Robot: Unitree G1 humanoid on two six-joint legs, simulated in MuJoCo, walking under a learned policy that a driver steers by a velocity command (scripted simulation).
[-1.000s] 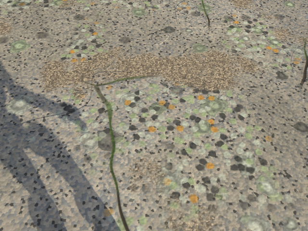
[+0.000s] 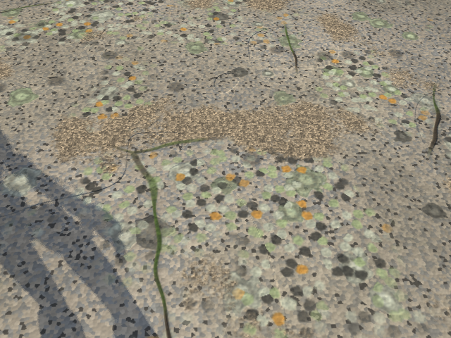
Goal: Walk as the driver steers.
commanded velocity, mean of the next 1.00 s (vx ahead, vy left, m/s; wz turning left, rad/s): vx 0.45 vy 0.00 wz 0.20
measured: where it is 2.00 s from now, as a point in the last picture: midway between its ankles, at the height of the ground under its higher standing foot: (163, 206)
